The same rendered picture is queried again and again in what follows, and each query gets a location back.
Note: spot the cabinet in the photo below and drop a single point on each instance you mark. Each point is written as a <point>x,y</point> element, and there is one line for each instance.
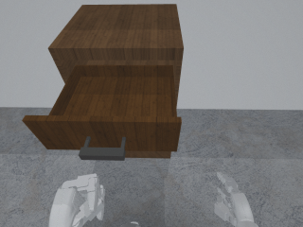
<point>123,34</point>

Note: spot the left robot hand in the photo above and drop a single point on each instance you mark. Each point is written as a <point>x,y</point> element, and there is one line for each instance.
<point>84,194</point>

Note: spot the drawer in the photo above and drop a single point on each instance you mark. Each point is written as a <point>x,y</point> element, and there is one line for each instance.
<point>108,102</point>

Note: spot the handle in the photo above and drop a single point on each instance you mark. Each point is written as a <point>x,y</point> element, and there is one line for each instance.
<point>102,154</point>

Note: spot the right robot hand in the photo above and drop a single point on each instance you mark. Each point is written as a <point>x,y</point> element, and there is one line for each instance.
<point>236,207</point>

